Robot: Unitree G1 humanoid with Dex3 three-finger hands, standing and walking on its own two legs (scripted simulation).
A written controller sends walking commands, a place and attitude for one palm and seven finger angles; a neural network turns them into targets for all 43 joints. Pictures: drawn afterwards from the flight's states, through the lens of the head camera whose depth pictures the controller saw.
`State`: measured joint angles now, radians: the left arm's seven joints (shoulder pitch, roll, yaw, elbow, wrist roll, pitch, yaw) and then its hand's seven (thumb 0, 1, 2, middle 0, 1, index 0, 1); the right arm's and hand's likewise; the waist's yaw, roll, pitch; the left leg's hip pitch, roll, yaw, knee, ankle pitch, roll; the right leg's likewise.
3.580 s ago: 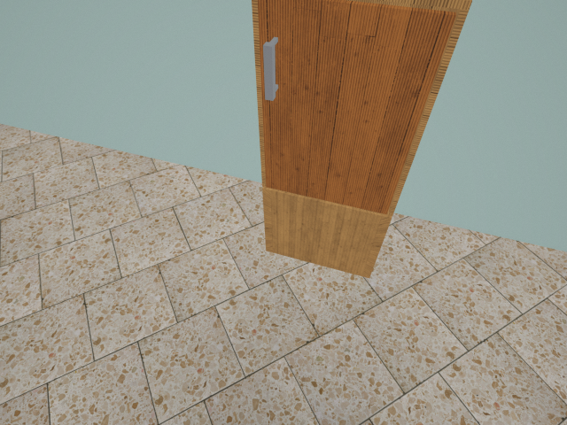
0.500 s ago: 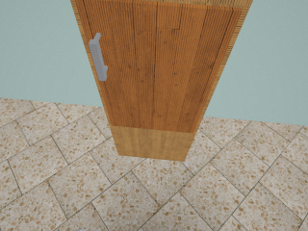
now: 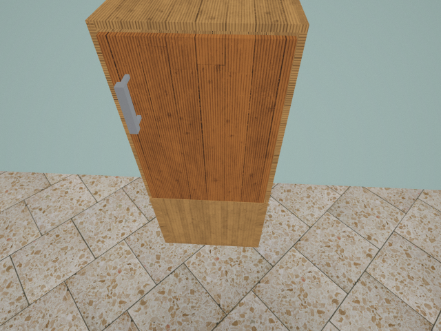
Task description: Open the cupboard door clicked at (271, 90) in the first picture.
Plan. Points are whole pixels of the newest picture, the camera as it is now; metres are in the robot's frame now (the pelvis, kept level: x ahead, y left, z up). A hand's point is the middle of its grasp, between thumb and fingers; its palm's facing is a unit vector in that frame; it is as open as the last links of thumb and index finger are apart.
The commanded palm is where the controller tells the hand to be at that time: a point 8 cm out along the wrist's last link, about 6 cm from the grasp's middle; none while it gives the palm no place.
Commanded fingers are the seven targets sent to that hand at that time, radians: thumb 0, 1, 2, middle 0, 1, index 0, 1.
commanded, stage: come to a stop and stand still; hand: left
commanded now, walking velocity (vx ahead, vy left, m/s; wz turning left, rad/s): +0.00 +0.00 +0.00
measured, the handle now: (130, 104) +0.59 +0.24 +0.09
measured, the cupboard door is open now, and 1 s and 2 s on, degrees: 0 0 0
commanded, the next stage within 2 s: look again from close up in 0.28 s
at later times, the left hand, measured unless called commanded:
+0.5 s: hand out of the picture -0.02 +0.15 -0.18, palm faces +0.01 -0.99 -0.16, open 7.4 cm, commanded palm none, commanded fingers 0.00 0.90 0.90 -0.20 -0.30 -0.20 -0.30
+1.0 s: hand out of the picture +0.05 +0.22 -0.17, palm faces +0.05 -0.97 -0.23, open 7.4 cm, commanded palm +0.10 +0.27 -0.07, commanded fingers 0.00 0.83 0.87 -0.20 -0.34 -0.20 -0.34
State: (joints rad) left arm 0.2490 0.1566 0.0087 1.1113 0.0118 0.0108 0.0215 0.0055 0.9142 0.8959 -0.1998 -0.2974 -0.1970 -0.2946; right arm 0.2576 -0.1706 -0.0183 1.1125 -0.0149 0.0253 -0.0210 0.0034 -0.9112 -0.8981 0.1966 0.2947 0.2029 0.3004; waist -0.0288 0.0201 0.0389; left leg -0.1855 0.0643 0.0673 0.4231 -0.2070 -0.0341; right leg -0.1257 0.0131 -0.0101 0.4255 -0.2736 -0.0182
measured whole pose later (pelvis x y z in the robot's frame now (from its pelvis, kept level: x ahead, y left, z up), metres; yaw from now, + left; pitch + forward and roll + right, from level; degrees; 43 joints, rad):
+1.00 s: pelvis +0.01 +0.03 -0.01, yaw -1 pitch +0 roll +0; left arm 0.30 0.20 0.03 0.90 -0.02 0.05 0.03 0.01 0.91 0.90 -0.20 -0.30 -0.20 -0.30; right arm 0.25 -0.19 0.01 1.02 0.00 -0.03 -0.02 0.01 -0.91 -0.90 0.20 0.29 0.20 0.30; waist 0.00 0.00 0.03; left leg -0.23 0.01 0.06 0.52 -0.29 0.02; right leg -0.19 -0.02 0.02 0.50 -0.31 0.02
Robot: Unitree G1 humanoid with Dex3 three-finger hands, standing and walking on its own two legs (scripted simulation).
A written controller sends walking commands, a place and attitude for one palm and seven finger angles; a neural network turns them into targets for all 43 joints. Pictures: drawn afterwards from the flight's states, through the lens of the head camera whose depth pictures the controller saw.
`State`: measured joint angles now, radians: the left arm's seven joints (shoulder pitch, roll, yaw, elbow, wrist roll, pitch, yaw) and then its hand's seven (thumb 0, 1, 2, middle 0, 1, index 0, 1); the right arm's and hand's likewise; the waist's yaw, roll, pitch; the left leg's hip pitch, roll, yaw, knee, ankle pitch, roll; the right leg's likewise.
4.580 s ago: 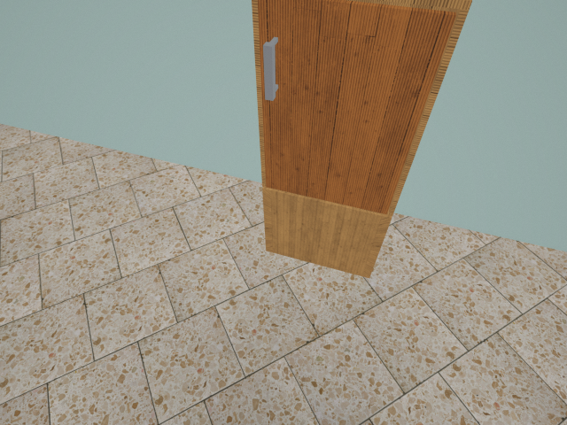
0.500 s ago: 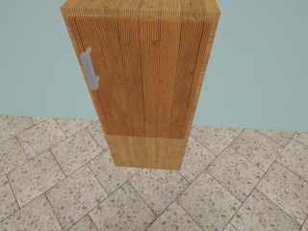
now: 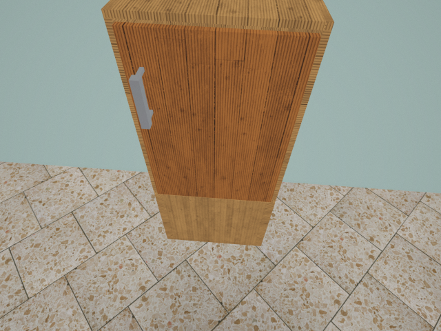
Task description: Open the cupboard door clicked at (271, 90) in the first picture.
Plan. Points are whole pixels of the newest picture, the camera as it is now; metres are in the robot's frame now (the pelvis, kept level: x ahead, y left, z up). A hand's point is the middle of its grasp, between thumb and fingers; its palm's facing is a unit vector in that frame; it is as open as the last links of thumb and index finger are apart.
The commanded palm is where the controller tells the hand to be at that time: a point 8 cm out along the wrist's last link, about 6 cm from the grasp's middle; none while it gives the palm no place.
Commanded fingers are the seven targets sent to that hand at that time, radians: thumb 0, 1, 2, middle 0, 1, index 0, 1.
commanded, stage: raise the hand with hooked fingers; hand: left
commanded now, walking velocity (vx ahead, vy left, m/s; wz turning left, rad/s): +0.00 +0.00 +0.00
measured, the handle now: (143, 98) +0.58 +0.22 +0.10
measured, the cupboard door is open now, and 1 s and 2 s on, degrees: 0 0 0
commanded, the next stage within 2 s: none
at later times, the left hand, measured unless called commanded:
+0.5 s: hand (100, 321) +0.14 +0.21 -0.02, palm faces +0.06 -1.00 -0.04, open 9.3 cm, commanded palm +0.13 +0.26 +0.00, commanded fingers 0.00 0.25 0.62 -0.25 -0.72 -0.25 -0.72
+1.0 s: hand (79, 271) +0.20 +0.24 +0.04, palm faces +0.00 -1.00 -0.05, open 12.3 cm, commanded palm +0.18 +0.30 +0.05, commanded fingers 0.00 -0.34 0.37 -0.29 -1.10 -0.29 -1.10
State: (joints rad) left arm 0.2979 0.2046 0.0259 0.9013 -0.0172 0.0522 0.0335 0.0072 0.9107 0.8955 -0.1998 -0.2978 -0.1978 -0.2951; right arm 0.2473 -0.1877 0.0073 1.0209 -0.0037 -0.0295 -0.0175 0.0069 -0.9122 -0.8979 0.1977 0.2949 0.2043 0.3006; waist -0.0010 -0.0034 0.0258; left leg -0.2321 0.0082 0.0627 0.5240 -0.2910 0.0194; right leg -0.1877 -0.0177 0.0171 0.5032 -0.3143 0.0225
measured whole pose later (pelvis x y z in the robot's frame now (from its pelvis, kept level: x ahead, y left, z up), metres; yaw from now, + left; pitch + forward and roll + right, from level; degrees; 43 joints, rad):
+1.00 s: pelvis -0.04 -0.01 -0.04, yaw +2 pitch +7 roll -2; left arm 0.20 0.36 0.35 0.16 -0.37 -0.26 -0.46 0.00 -0.11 0.46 -0.27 -0.95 -0.27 -0.95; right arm 0.30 -0.28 0.02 0.59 0.05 -0.28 -0.08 0.02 -0.90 -0.90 0.20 0.30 0.21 0.30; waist 0.00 0.02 -0.08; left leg -0.61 0.04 0.00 0.88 -0.39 0.01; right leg -0.53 0.00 -0.06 0.82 -0.42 0.00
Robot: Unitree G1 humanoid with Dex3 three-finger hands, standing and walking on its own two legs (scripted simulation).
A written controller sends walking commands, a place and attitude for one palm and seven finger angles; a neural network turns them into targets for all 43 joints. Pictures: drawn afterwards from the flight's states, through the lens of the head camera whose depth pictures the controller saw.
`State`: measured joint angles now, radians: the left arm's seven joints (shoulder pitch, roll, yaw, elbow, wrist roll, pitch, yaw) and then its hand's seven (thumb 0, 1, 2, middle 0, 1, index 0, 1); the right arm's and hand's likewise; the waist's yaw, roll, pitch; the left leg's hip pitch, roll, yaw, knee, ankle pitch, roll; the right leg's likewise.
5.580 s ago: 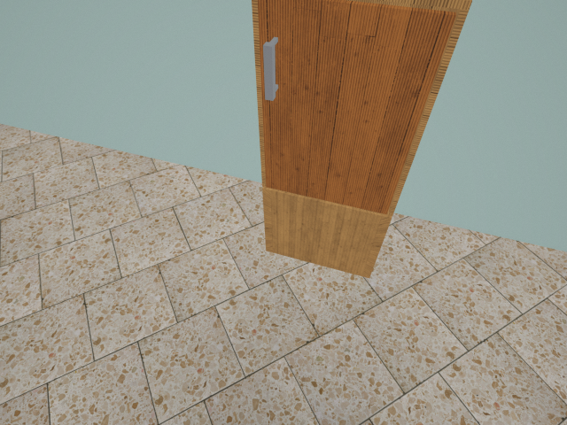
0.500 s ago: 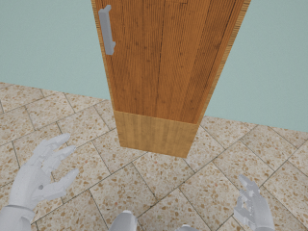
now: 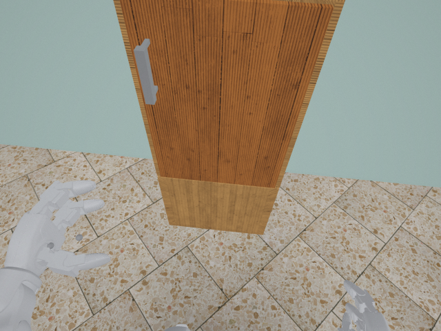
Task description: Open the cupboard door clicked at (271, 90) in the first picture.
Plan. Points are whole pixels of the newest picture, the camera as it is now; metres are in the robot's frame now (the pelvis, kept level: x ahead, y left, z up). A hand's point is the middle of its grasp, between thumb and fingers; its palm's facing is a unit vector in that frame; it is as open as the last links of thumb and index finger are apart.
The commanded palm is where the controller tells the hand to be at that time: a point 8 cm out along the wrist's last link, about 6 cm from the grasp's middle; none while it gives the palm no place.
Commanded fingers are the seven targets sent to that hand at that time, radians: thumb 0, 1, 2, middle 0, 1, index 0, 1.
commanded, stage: raise the hand with hooked fingers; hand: left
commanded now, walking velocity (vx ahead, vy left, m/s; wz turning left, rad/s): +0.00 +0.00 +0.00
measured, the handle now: (148, 72) +0.62 +0.21 +0.13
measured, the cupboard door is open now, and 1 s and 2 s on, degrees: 0 0 0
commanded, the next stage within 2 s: move the hooked fingers beside the handle in 1.06 s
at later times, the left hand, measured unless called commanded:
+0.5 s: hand (51, 188) +0.29 +0.28 +0.14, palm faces +0.00 -1.00 -0.04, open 14.0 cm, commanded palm +0.26 +0.32 +0.15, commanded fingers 0.00 -0.50 0.30 -0.30 -1.20 -0.30 -1.20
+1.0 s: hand (69, 181) +0.30 +0.25 +0.15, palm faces -0.01 -1.00 -0.02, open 14.0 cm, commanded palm +0.27 +0.30 +0.15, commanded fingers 0.00 -0.50 0.30 -0.30 -1.20 -0.30 -1.20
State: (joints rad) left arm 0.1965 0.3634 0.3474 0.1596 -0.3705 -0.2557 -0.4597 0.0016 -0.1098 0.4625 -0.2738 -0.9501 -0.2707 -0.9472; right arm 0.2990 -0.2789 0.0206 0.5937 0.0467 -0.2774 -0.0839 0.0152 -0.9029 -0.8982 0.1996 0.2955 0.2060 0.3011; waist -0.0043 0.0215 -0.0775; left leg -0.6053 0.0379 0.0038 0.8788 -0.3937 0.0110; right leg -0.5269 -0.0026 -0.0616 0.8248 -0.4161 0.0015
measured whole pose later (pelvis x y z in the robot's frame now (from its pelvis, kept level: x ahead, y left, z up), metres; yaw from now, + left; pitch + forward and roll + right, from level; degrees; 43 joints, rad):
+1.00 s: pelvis +0.01 -0.02 +0.02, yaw +0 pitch +2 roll -1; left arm -0.10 0.45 0.44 0.36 -0.36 -0.07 -0.53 -0.01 -0.50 0.30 -0.30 -1.20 -0.30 -1.20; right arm 0.28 -0.28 0.05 0.58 0.07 -0.20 -0.11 0.01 -0.90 -0.90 0.20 0.30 0.21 0.30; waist 0.01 0.04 -0.05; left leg -0.39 0.05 0.01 0.66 -0.31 -0.01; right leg -0.33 0.01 -0.06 0.63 -0.34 -0.02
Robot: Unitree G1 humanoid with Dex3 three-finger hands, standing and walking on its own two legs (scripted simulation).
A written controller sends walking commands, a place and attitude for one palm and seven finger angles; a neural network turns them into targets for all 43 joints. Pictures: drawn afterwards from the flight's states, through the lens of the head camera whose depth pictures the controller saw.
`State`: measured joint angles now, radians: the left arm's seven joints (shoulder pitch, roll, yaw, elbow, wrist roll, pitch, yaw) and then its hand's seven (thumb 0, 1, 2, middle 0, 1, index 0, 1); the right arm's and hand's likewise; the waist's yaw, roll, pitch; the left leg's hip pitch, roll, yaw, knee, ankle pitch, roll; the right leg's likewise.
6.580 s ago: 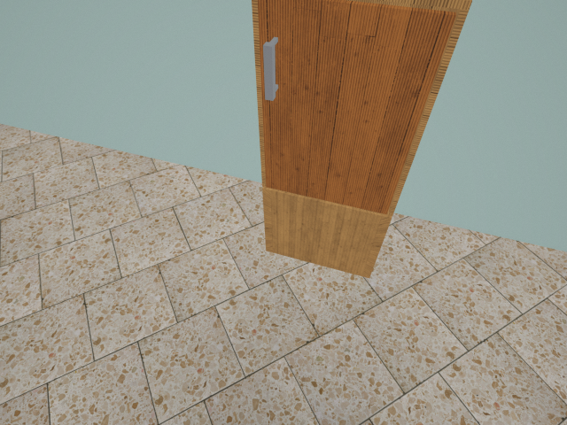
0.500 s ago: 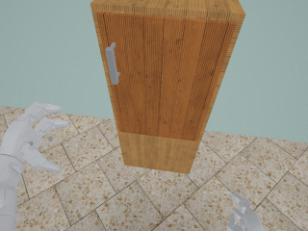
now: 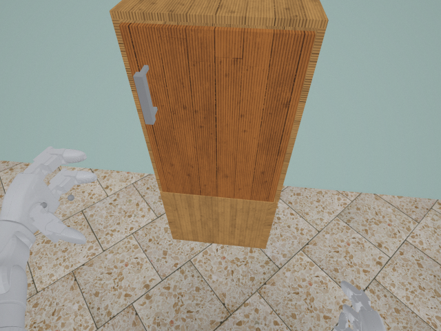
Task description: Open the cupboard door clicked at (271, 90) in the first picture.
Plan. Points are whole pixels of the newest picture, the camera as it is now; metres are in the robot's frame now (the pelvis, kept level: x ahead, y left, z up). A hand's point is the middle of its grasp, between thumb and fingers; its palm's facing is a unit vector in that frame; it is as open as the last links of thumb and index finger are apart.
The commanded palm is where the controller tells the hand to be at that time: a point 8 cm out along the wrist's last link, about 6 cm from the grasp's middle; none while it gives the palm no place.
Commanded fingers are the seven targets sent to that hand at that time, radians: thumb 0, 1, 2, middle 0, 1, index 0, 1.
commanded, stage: raise the hand with hooked fingers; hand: left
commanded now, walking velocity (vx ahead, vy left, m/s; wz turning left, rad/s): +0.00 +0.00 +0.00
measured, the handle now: (147, 95) +0.61 +0.23 +0.11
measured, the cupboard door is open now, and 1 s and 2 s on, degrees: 0 0 0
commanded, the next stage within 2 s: move the hooked fingers beside the handle in 0.06 s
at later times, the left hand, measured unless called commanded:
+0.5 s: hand (85, 169) +0.35 +0.27 +0.12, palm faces -0.03 -1.00 +0.00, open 14.0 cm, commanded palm +0.33 +0.32 +0.12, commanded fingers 0.00 -0.50 0.30 -0.30 -1.20 -0.30 -1.20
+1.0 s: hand (100, 140) +0.43 +0.28 +0.12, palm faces -0.05 -1.00 +0.02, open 14.0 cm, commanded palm +0.41 +0.33 +0.12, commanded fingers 0.00 -0.50 0.30 -0.30 -1.20 -0.30 -1.20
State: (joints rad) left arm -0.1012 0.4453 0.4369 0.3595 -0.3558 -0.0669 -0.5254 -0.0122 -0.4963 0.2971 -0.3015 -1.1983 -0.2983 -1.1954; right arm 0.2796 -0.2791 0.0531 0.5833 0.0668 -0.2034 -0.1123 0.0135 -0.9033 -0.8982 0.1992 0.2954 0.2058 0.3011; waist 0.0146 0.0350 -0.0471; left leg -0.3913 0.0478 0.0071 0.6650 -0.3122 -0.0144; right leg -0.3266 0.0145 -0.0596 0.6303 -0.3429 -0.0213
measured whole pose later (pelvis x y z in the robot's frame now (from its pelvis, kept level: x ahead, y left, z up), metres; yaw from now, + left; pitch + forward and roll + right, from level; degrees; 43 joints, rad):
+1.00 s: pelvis +0.00 +0.02 -0.01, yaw -1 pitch +10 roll -2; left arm -0.68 0.59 0.43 1.00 -0.22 -0.20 -0.51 -0.01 -0.50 0.30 -0.30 -1.20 -0.30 -1.20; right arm 0.37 -0.29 0.05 0.62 0.05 -0.07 -0.08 0.01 -0.90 -0.90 0.20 0.30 0.21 0.30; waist -0.07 0.01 -0.07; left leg -0.58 0.04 0.02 0.75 -0.34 0.01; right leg -0.51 0.01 -0.04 0.70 -0.35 0.00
